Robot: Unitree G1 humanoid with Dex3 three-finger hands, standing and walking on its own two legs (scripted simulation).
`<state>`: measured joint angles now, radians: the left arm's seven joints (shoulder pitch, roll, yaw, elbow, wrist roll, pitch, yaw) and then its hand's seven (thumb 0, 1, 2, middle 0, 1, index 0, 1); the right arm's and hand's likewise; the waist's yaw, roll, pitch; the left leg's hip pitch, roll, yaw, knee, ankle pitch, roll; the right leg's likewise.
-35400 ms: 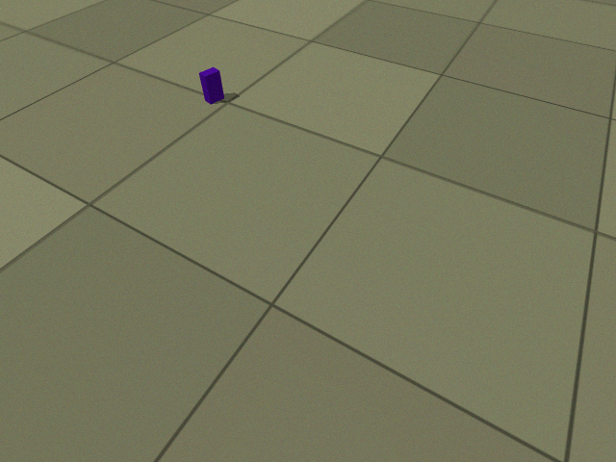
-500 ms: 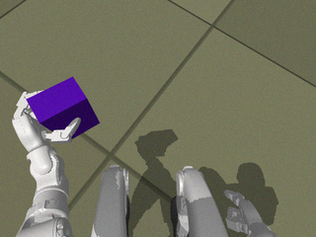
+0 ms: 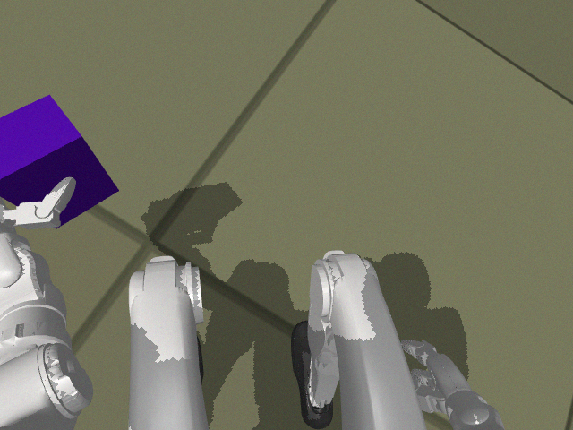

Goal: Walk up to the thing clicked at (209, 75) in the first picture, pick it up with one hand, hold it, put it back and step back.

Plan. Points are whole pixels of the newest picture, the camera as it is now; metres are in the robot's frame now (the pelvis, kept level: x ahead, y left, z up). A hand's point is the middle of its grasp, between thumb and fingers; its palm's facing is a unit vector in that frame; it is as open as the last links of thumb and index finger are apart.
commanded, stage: crouch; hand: left
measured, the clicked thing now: (53, 171) +0.44 +0.30 -0.08
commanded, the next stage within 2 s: lower in 0.70 s
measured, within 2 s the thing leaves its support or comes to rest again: neither
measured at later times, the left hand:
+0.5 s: hand (38, 193) +0.42 +0.34 -0.13, palm faces +0.53 -0.85 -0.01, open 10.2 cm
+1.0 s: hand (52, 201) +0.42 +0.34 -0.17, palm faces +0.55 -0.84 -0.01, open 10.2 cm
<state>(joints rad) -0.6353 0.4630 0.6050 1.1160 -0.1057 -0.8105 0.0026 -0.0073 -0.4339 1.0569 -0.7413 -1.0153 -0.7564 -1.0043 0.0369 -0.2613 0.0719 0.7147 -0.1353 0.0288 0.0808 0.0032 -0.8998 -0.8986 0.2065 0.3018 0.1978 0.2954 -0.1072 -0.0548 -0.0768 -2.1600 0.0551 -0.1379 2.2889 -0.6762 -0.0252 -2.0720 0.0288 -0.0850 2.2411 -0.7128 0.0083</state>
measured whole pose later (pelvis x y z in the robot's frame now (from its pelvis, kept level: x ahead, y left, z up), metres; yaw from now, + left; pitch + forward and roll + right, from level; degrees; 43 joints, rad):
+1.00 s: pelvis +0.00 +0.01 -0.07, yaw -5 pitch +23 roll -11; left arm -0.60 0.63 0.70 1.18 -0.14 -0.83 -0.03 -0.01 -0.44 1.06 -0.74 -1.02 -0.76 -1.01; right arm -0.04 -0.31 0.23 0.67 -0.21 0.07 0.11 0.00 -0.90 -0.89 0.21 0.30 0.20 0.30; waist -0.15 -0.12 0.10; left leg -2.29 0.05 -0.26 2.55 -0.69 -0.02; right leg -2.16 0.06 -0.16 2.43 -0.70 0.04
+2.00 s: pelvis -0.01 +0.02 -0.09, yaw -9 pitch +15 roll -15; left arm -0.61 0.80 0.72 1.33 -0.13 -0.96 0.00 -0.01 -0.44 1.05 -0.76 -0.99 -0.78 -0.98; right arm -0.13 -0.36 0.40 0.60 -0.30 0.06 0.13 0.00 -0.89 -0.89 0.21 0.30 0.20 0.30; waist -0.19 -0.24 0.25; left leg -2.25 0.05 -0.34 2.65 -0.71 -0.01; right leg -2.09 0.10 -0.22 2.45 -0.67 0.06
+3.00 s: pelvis -0.01 +0.03 -0.09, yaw -10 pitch +13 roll -17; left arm -0.62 0.86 0.69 1.39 -0.12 -1.01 0.04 -0.01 -0.38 0.56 -0.76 -0.72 -0.78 -0.70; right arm -0.16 -0.36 0.47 0.56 -0.33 0.06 0.13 0.00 -0.90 -0.89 0.21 0.30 0.20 0.30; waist -0.20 -0.27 0.27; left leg -2.23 0.05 -0.38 2.66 -0.71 0.00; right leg -2.06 0.11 -0.25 2.43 -0.66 0.07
